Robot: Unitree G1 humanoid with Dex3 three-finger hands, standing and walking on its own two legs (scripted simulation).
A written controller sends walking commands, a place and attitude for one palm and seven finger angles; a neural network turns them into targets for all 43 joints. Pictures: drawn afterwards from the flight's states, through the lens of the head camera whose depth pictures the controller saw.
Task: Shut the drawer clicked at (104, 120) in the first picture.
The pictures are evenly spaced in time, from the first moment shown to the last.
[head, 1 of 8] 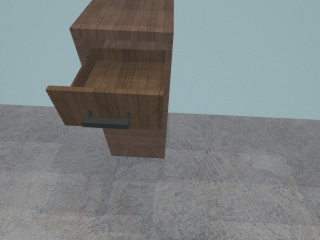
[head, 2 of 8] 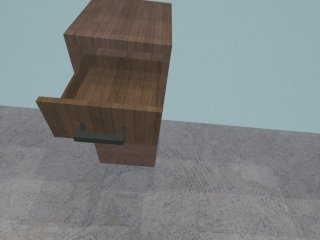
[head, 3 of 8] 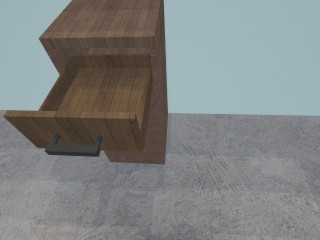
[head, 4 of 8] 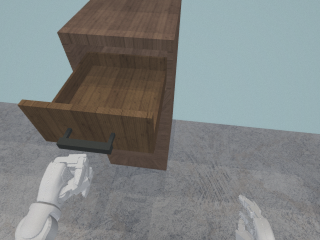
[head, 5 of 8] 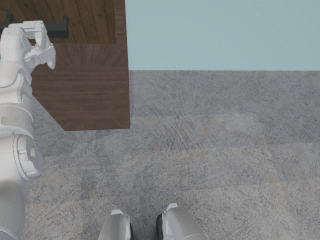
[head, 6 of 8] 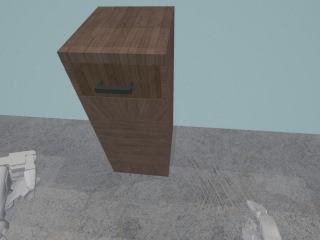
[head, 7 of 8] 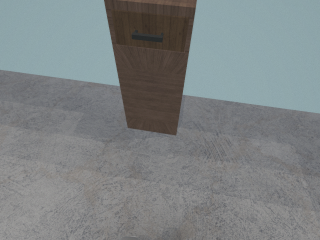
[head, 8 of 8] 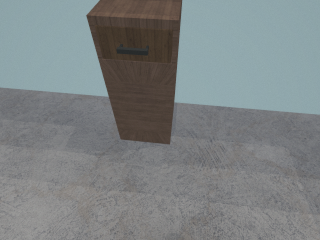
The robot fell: no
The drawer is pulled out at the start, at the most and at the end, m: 0.30 0.30 0.00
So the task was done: yes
